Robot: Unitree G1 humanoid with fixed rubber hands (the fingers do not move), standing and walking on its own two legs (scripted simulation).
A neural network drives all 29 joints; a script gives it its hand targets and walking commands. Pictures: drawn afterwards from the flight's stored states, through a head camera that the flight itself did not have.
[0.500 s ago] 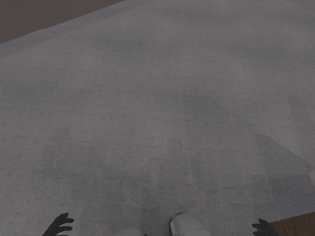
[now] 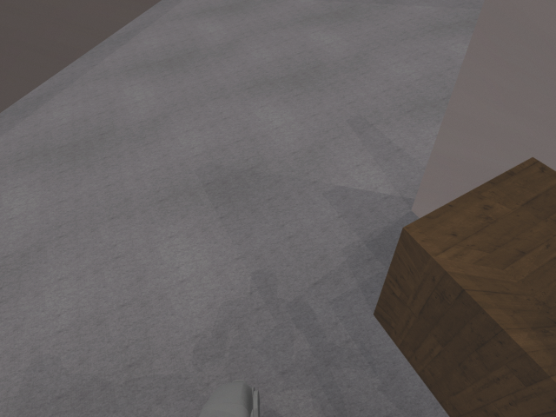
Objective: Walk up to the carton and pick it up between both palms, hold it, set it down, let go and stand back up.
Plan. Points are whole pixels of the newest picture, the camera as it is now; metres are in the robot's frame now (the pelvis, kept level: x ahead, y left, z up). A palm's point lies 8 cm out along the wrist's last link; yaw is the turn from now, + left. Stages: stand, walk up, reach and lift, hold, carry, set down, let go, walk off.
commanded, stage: walk up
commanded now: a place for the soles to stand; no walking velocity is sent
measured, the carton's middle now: out of the picture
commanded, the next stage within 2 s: none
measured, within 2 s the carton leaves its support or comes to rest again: neither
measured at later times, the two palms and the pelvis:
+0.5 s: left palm (207, 394) +0.16 +0.15 -0.12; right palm out of the picture -0.11 -0.34 -0.08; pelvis -0.01 -0.06 +0.01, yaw -28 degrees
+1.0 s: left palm (315, 336) +0.26 -0.02 -0.11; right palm out of the picture -0.08 -0.43 -0.11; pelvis +0.04 -0.18 +0.00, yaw -47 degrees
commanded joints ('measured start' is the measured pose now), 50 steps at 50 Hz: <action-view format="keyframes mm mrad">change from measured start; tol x16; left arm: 1 -43 240 66 -107 3 -23 7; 12 125 128 14 -138 17 -2 11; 28 -70 114 32 -130 -32 -43 -32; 34 268 312 96 -36 -16 -82 62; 50 57 235 58 -179 -14 -58 109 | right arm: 1 68 -69 -12 -96 -6 -64 -8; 11 251 -107 -42 -124 -53 -78 -56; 50 37 5 30 -246 -18 -22 23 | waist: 1 8 -281 -65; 9 -37 -194 -88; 12 -30 134 -99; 15 -26 -51 44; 29 -85 132 2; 34 101 -438 -70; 36 80 -234 14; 50 -6 -180 -93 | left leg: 1 -20 -75 -12 -30 98 -16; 6 79 -122 -61 -229 100 -2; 10 459 -80 -137 -567 249 45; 13 384 470 -617 -792 -141 259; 17 274 209 -138 -712 33 117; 29 303 248 116 -654 -73 189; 31 236 240 146 -500 -58 173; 34 -198 24 147 190 -232 24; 36 -197 35 -74 206 -152 17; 50 115 -63 -58 -192 166 0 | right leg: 1 24 -88 223 -265 -83 -192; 10 -211 -13 403 -129 -105 -101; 13 -430 55 69 531 -166 62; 18 -347 2 43 620 22 77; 25 -346 -77 -82 362 -73 65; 32 153 38 -181 -26 -48 -21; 35 140 -317 586 -309 -352 -247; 36 48 -300 554 -351 -473 -261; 44 64 -146 194 -108 695 -192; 50 24 -141 277 -9 690 -149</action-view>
